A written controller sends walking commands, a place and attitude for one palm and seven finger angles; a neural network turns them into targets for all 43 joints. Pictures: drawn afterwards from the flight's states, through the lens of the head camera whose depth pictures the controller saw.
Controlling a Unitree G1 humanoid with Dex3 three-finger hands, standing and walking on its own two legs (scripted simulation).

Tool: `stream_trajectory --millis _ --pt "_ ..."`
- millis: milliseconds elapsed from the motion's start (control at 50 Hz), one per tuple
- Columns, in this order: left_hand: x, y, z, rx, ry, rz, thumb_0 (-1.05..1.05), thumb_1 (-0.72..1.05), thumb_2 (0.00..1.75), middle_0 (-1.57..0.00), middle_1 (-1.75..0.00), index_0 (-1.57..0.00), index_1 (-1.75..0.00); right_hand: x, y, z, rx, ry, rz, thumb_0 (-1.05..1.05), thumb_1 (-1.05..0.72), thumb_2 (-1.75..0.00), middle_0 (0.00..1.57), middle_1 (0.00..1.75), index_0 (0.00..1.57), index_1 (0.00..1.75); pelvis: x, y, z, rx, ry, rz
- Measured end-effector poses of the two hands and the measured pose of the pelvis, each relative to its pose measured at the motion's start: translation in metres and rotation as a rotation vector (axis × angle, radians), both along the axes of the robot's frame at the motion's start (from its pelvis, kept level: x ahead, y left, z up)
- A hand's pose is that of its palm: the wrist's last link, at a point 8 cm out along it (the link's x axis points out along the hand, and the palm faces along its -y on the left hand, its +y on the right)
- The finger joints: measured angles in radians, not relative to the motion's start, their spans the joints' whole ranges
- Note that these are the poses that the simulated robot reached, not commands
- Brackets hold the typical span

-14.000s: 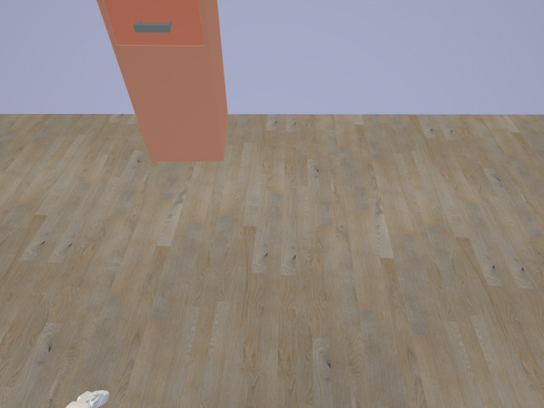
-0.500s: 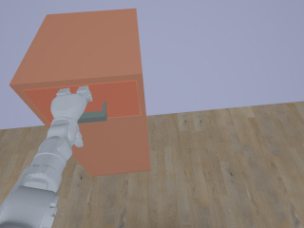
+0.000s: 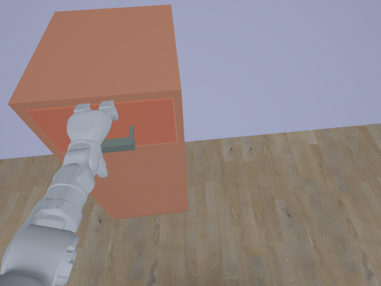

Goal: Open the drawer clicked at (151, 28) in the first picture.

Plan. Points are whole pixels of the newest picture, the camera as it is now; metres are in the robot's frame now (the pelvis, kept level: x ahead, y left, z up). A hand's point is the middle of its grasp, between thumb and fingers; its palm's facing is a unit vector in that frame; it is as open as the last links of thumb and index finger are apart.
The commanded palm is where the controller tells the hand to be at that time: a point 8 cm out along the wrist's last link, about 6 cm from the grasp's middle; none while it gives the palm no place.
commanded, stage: move the hooked fingers above the handle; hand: left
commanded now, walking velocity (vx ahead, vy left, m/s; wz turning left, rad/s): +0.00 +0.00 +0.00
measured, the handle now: (109, 138) +0.48 +0.22 -0.02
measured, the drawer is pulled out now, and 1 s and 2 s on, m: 0.00 0.00 0.00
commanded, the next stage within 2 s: lower the fingers behind the handle in 0.68 s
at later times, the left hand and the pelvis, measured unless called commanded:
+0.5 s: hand (101, 137) +0.44 +0.21 +0.04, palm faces -0.03 -0.04 -1.00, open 13.8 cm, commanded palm +0.41 +0.22 +0.10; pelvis +0.00 +0.00 +0.00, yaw +1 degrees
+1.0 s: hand (100, 147) +0.42 +0.21 +0.03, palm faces -0.05 -0.04 -1.00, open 13.8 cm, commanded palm +0.40 +0.22 +0.08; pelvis +0.00 -0.01 +0.00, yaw +1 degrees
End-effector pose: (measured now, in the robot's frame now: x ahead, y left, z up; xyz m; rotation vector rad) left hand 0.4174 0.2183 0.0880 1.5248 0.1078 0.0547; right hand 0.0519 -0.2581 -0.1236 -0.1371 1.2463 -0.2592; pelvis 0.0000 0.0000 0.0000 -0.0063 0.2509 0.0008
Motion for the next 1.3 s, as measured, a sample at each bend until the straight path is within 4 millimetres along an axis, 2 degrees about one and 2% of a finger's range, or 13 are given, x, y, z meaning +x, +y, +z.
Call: stream_trajectory --millis 140,280,420,560,720,860,1080,1300 --pt "-0.009 0.014 0.001 0.006 0.003 0.009 0.0 -0.49 0.3 -0.32 -1.2 -0.32 -1.2 -0.004 0.001 0.001 -0.003 0.017 -0.006 0.01 -0.91 -0.9 0.2 0.3 0.2 0.3 0.002 0.002 0.001 -0.004 -0.008 0.008" --pt "-0.012 0.004 0.002 -0.002 -0.008 -0.028 0.0 -0.49 0.3 -0.32 -1.2 -0.32 -1.2 0.008 0.0 0.001 -0.008 -0.001 0.022 0.01 -0.91 -0.9 0.2 0.3 0.2 0.3 0.0 0.003 0.001 -0.004 -0.018 0.021" --pt "-0.002 -0.004 0.004 0.01 -0.012 -0.013 0.0 -0.49 0.3 -0.32 -1.2 -0.32 -1.2 0.018 0.0 0.003 -0.012 -0.046 0.028 0.01 -0.91 -0.9 0.2 0.3 0.2 0.3 -0.004 0.001 0.0 -0.001 -0.009 0.016" --pt "0.002 -0.005 0.005 0.007 0.003 0.005 0.0 -0.49 0.3 -0.31 -1.2 -0.32 -1.2 0.014 -0.001 0.002 -0.006 -0.039 0.018 0.01 -0.91 -0.9 0.2 0.3 0.2 0.3 -0.001 -0.001 0.001 0.001 -0.005 0.007" --pt "-0.009 -0.001 0.001 0.001 0.008 -0.004 0.0 -0.49 0.3 -0.31 -1.2 -0.32 -1.2 0.007 -0.006 0.001 -0.008 -0.012 0.005 0.01 -0.91 -0.9 0.2 0.3 0.2 0.3 0.002 -0.005 0.002 0.002 -0.014 0.004" --pt "-0.015 0.004 0.003 0.014 -0.004 0.007 0.0 -0.49 0.3 -0.31 -1.2 -0.32 -1.2 0.011 -0.011 0.001 -0.011 -0.014 0.017 0.01 -0.91 -0.9 0.2 0.3 0.2 0.3 0.001 -0.007 0.002 0.003 -0.02 0.017" --pt "-0.016 -0.008 -0.011 0.0 0.011 -0.023 0.0 -0.49 0.3 -0.31 -1.2 -0.32 -1.2 0.02 -0.012 0.001 -0.019 -0.052 0.027 0.01 -0.91 -0.9 0.2 0.3 0.2 0.3 -0.003 -0.009 -0.002 0.004 -0.003 0.015" --pt "-0.015 -0.002 -0.027 0.021 0.021 0.018 0.0 -0.49 0.3 -0.31 -1.2 -0.32 -1.2 0.002 -0.011 -0.007 -0.015 -0.012 0.011 0.01 -0.91 -0.9 0.2 0.3 0.2 0.3 -0.007 -0.009 -0.007 0.0 0.024 0.015"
